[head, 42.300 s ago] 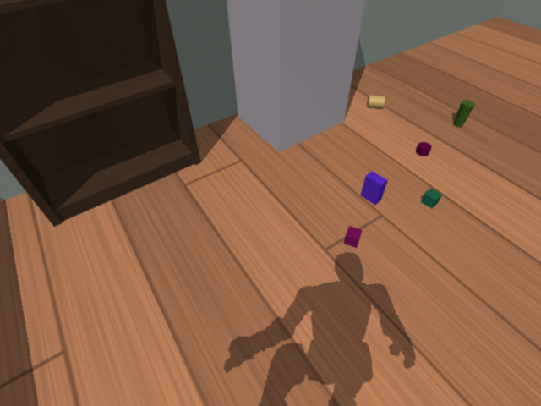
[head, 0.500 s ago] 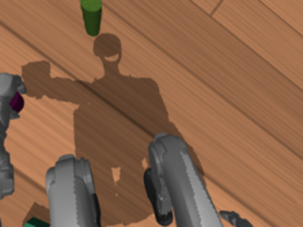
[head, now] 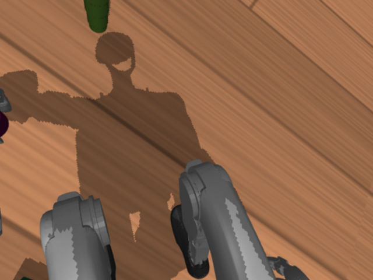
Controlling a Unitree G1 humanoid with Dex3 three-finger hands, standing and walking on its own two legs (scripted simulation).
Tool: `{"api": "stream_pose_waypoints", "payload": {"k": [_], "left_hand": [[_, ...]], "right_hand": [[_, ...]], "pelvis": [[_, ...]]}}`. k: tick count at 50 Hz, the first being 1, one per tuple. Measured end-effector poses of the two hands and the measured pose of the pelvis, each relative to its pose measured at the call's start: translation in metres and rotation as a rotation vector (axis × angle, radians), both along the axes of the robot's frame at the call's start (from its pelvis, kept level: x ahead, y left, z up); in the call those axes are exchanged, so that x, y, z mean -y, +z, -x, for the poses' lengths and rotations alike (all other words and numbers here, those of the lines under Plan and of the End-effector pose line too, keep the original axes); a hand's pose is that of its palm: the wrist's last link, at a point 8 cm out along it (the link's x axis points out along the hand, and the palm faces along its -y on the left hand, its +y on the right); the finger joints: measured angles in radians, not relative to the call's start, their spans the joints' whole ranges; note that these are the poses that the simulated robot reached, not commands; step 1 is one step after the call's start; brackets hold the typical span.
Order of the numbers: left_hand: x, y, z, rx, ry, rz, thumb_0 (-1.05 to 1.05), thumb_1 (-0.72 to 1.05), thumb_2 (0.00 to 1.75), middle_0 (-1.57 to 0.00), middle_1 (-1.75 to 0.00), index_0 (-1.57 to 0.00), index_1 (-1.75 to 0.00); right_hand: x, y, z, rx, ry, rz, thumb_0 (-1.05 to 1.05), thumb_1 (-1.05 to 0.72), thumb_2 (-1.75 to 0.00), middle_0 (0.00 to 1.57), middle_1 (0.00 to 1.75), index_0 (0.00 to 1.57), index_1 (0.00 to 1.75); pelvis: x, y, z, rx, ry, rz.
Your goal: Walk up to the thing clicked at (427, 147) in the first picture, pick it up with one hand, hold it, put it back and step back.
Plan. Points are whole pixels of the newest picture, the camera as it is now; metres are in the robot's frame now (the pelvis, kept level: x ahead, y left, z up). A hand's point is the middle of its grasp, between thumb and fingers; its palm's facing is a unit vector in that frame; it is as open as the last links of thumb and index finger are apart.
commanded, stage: lower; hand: left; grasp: from above
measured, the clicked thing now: out of the picture +0.49 +0.32 -0.19
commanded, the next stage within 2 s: rest in 0.28 s
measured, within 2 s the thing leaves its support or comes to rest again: rests again in 1.64 s
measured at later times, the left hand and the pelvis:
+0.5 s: hand out of the picture +0.48 +0.30 -0.22, palm faces -0.45 -0.09 -0.89, open 8.3 cm; pelvis +0.00 +0.00 -0.02, yaw -2 degrees
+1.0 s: hand (11, 132) +0.49 +0.29 -0.26, palm faces -0.46 -0.11 -0.88, open 8.3 cm; pelvis +0.00 +0.00 -0.02, yaw -4 degrees
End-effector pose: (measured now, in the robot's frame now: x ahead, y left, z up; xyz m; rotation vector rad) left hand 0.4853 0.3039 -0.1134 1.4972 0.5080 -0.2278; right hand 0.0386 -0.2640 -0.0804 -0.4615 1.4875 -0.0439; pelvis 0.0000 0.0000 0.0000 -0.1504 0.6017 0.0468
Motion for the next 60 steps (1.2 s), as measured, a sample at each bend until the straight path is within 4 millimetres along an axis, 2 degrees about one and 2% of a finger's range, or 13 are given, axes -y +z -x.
{"api": "stream_pose_waypoints", "payload": {"k": [19, 42, 60], "left_hand": [[0.003, -0.046, 0.001, -0.012, -0.022, 0.026, -0.01, 0.16, 0.38, -0.64, -0.61, -0.85, -0.58], [0.011, -0.081, -0.006, -0.018, 0.008, 0.032, -0.01, 0.16, 0.38, -0.64, -0.61, -0.85, -0.58], [0.012, -0.095, -0.006, -0.010, 0.015, 0.032, -0.01, 0.15, 0.38, -0.65, -0.60, -0.86, -0.57]], "right_hand": [[-0.002, -0.003, 0.008, -0.040, 0.050, 0.019, 0.00, -0.91, -0.89, 0.20, 0.30, 0.21, 0.30], [-0.011, 0.003, 0.012, -0.056, 0.101, 0.006, 0.00, -0.91, -0.89, 0.21, 0.30, 0.21, 0.30], [-0.014, 0.009, 0.012, -0.062, 0.162, -0.013, 0.00, -0.91, -0.89, 0.20, 0.30, 0.21, 0.30]], "pelvis": [[-0.001, -0.016, -0.001, 0.023, -0.013, 0.024], [-0.004, -0.022, -0.004, 0.040, -0.033, 0.051], [-0.005, -0.024, -0.002, 0.065, -0.043, 0.068]]}}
